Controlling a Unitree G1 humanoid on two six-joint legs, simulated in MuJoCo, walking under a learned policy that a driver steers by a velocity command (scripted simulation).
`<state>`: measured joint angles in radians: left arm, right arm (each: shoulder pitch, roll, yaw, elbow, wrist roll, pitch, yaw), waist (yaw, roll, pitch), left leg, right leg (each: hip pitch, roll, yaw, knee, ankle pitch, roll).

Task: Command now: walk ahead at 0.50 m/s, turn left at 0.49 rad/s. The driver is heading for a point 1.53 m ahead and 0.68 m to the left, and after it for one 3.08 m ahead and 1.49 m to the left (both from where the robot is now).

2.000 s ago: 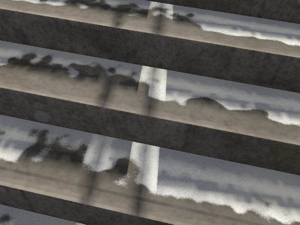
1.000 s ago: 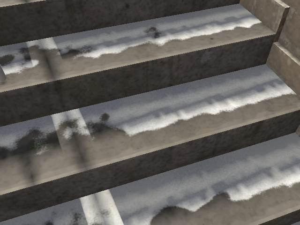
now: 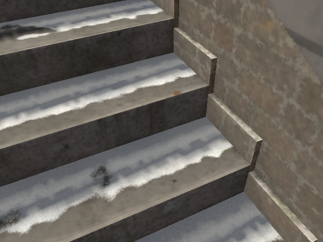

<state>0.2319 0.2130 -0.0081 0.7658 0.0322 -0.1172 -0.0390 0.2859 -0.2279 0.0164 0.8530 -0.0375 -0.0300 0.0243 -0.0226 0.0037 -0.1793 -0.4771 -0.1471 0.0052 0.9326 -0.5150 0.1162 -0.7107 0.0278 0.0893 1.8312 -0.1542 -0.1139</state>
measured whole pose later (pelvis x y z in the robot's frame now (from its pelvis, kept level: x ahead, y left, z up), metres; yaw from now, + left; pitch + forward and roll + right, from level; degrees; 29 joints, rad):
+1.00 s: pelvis +0.52 +0.06 +0.25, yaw +36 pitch +6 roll -3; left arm 0.00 0.06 -0.11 0.49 0.02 -0.08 0.03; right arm 0.45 -0.24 -0.05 0.92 0.04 -0.03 -0.03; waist -0.02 0.06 -0.04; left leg -0.13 0.01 -0.24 0.34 -0.16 0.05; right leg -0.90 -0.04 -0.10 1.28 -0.51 -0.06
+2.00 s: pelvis +0.93 +0.50 +0.56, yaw +36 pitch +3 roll -3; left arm -0.04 0.01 -0.14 0.70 0.00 -0.05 -0.03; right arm 0.54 -0.03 0.06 1.11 -0.03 -0.07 0.00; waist -0.07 -0.02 -0.11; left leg -0.13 0.05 0.15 0.37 -0.28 0.04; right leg -1.40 -0.04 -0.05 1.87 -0.05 -0.08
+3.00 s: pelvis +1.37 +0.81 +0.87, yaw +17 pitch +1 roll +1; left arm 0.06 0.19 0.02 0.67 0.00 0.00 0.02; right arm 0.40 -0.17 0.00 1.04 -0.05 -0.04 -0.02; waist -0.02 -0.04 -0.05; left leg -0.24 0.12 0.27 0.62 -0.36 -0.01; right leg -1.19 0.01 0.09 1.94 0.04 -0.09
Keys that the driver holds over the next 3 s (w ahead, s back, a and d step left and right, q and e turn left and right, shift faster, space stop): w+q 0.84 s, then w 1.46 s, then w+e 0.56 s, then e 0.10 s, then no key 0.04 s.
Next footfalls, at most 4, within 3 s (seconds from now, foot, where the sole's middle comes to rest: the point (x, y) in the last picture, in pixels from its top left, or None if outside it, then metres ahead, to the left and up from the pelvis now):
0.30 right None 0.19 -0.19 -0.72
0.54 left None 0.40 0.13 -0.56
1.00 right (158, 175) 0.71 0.03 -0.39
1.56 left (15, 118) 0.86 0.54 -0.23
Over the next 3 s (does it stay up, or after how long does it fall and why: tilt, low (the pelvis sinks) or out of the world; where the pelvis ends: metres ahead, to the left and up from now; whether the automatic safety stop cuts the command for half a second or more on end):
stays up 1.37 0.81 0.87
